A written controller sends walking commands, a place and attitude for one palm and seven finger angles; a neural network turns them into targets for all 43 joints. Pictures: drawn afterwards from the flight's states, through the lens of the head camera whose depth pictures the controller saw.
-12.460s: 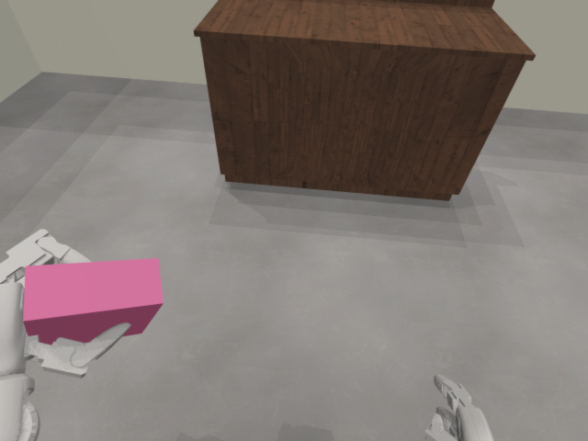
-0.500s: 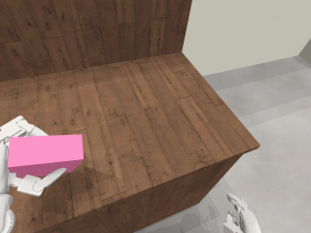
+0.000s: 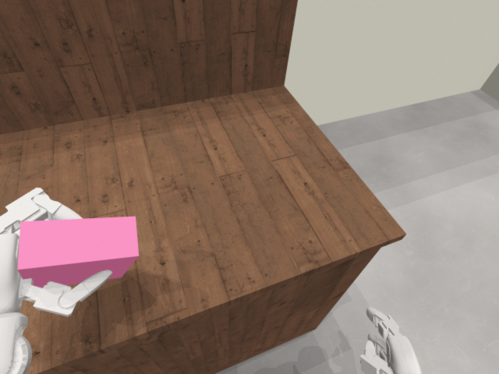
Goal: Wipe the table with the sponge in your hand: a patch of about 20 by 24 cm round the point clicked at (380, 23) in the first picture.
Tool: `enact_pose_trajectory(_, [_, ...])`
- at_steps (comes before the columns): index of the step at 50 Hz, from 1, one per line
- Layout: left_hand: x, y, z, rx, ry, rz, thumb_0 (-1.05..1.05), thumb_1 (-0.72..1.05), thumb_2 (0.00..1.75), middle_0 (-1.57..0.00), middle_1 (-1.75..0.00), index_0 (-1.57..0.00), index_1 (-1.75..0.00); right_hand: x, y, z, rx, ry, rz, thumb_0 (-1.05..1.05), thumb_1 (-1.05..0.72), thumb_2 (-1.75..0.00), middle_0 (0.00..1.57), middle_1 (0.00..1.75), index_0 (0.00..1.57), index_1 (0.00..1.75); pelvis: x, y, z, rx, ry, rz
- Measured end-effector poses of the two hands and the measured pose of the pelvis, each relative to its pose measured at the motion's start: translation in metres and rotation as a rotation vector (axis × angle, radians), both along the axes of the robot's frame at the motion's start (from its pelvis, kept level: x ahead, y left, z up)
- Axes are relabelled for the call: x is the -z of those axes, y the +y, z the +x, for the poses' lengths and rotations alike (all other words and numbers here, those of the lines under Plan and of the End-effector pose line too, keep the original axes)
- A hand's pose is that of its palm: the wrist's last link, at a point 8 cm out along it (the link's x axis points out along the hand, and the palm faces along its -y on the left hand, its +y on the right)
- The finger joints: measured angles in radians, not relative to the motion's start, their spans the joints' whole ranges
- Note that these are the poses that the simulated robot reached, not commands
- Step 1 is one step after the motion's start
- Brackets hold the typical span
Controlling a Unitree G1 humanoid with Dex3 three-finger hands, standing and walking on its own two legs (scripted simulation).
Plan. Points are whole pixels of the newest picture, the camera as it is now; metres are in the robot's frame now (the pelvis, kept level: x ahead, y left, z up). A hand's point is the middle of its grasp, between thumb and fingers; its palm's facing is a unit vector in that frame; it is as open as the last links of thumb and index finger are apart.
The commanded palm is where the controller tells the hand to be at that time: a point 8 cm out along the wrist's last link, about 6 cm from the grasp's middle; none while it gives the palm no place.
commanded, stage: come to a stop and stand still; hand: left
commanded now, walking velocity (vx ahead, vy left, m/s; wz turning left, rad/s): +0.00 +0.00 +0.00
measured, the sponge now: (96, 253) +0.23 +0.22 +0.13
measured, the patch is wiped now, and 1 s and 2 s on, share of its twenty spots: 0.00 0.00 0.00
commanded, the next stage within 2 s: look again from close up in 0.88 s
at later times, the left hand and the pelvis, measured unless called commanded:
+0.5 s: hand (75, 248) +0.23 +0.24 +0.13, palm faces +0.25 -0.88 -0.40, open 9.2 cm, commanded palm +0.17 +0.29 +0.17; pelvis +0.00 +0.02 +0.00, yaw -2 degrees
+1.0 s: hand (46, 249) +0.22 +0.27 +0.14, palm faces +0.35 -0.85 -0.39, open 9.2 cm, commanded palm +0.16 +0.30 +0.17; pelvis +0.00 +0.02 +0.00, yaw +0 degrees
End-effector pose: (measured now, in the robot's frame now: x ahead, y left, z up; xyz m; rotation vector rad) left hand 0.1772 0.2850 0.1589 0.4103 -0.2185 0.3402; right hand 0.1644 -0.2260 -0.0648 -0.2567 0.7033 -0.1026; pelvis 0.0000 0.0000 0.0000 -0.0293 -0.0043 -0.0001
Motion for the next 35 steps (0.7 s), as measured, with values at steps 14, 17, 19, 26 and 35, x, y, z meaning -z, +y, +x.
enact_pose_trajectory(14, [-0.038, 0.032, 0.024, -0.026, -0.133, 0.192, -0.01, -0.42, 1.02, -0.83, -1.34, -0.83, -1.34, 0.001, 0.005, 0.008, -0.051, 0.008, -0.009, 0.01, -0.9, -0.9, 0.2, 0.3, 0.2, 0.3, 0.002, -0.002, -0.001, -0.005, 0.016, 0.001])
enact_pose_trajectory(17, [-0.042, 0.042, 0.03, -0.068, -0.16, 0.148, -0.01, -0.42, 1.02, -0.83, -1.34, -0.83, -1.34, 0.002, 0.008, 0.005, -0.044, -0.015, 0.026, 0.01, -0.9, -0.9, 0.2, 0.3, 0.2, 0.3, 0.003, 0.003, -0.003, 0.013, 0.015, 0.0])
enact_pose_trajectory(19, [-0.034, 0.033, 0.029, -0.037, -0.131, 0.109, -0.01, -0.42, 1.02, -0.83, -1.34, -0.83, -1.34, 0.003, 0.01, 0.002, -0.022, -0.034, 0.05, 0.01, -0.9, -0.9, 0.2, 0.3, 0.2, 0.3, 0.003, 0.009, -0.002, 0.026, 0.016, 0.0])
enact_pose_trajectory(26, [0.013, 0.003, 0.015, 0.121, 0.056, 0.038, -0.01, -0.42, 1.02, -0.83, -1.34, -0.83, -1.34, 0.006, 0.017, -0.01, 0.021, 0.006, 0.03, 0.01, -0.9, -0.9, 0.2, 0.3, 0.2, 0.3, 0.003, 0.018, 0.003, 0.026, 0.016, 0.006])
enact_pose_trajectory(35, [-0.014, 0.035, 0.016, 0.01, -0.098, 0.092, -0.01, -0.41, 1.02, -0.82, -1.34, -0.83, -1.34, 0.001, 0.028, 0.005, -0.059, 0.012, -0.018, 0.01, -0.9, -0.9, 0.2, 0.3, 0.2, 0.3, 0.004, 0.021, 0.003, -0.001, 0.008, -0.001])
